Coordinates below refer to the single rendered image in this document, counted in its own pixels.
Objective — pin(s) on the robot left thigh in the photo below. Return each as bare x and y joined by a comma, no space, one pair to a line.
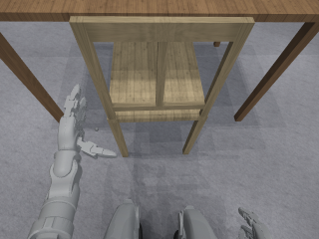
125,220

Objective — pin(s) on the chair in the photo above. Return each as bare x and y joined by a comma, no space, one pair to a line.
154,75

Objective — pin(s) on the table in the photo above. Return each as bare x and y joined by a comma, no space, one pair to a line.
262,11

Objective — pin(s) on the robot thigh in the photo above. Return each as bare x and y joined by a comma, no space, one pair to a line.
193,225
125,220

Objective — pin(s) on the robot right hand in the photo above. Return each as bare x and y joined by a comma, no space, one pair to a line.
259,230

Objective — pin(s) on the robot right thigh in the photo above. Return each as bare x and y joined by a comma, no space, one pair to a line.
193,225

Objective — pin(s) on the robot left hand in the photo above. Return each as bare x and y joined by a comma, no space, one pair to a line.
70,127

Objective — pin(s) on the left robot forearm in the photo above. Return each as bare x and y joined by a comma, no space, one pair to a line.
57,214

